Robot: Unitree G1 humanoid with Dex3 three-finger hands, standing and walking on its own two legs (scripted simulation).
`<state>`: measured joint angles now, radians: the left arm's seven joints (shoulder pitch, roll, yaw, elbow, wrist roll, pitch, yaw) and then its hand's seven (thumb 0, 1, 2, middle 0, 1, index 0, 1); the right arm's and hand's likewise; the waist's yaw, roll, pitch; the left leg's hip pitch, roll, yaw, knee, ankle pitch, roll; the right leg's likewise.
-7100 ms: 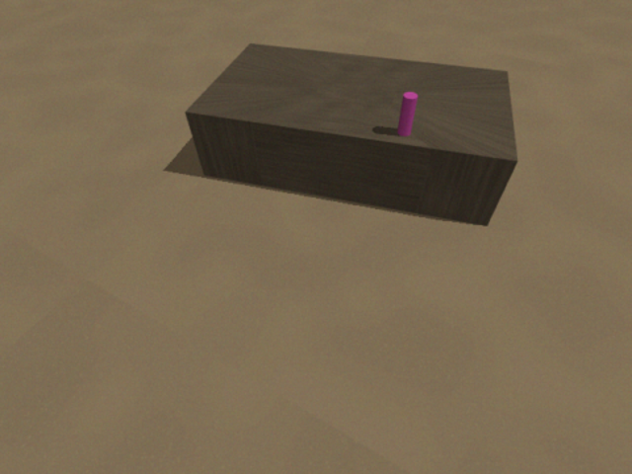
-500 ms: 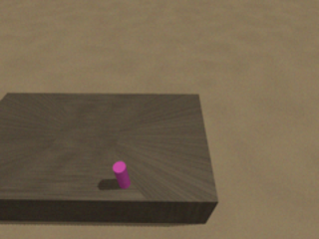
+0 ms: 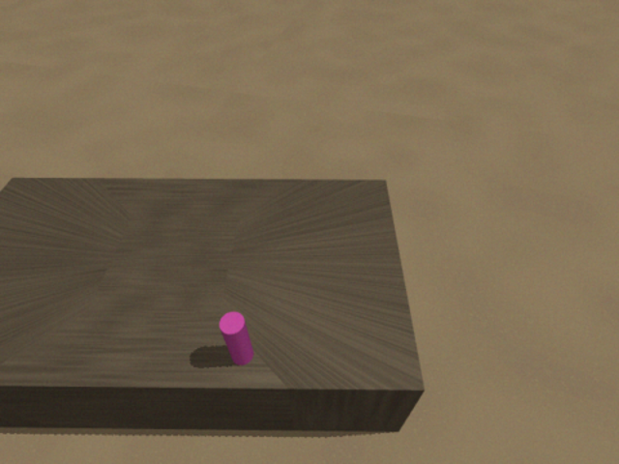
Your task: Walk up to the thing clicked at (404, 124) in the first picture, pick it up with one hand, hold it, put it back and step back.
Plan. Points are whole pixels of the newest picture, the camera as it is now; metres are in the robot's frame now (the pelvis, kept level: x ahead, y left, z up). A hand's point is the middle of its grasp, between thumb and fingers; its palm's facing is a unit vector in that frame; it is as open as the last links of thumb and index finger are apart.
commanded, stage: stand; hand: left
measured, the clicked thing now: (237, 339) +0.45 +0.19 -0.34
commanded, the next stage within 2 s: go down in 0.50 s
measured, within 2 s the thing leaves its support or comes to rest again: neither
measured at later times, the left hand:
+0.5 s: hand out of the picture +0.07 +0.25 -0.16, palm faces -0.03 -0.94 -0.35, open 7.4 cm
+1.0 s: hand out of the picture +0.15 +0.27 -0.15, palm faces +0.02 -0.93 -0.37, open 14.2 cm
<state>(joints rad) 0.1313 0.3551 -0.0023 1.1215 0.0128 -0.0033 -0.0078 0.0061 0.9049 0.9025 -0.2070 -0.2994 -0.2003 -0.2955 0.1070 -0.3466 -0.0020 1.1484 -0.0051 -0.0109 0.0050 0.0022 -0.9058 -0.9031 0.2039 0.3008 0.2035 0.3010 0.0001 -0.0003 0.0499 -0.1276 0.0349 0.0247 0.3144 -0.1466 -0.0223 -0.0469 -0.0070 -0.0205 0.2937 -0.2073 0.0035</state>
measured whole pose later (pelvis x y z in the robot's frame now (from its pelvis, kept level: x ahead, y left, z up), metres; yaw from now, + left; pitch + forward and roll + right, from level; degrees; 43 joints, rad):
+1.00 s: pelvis +0.00 +0.01 -0.01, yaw +0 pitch +5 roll -1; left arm 0.06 0.34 0.15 0.81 0.07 0.22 -0.03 0.00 0.08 0.23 -0.05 -0.07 -0.05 -0.06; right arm 0.26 -0.25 -0.01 0.72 0.05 -0.04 -0.05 0.01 -0.95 -0.91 0.20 0.30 0.20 0.30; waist -0.03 0.01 -0.01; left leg -0.37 0.04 0.02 0.54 -0.24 -0.01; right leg -0.29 -0.01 -0.02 0.52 -0.31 0.01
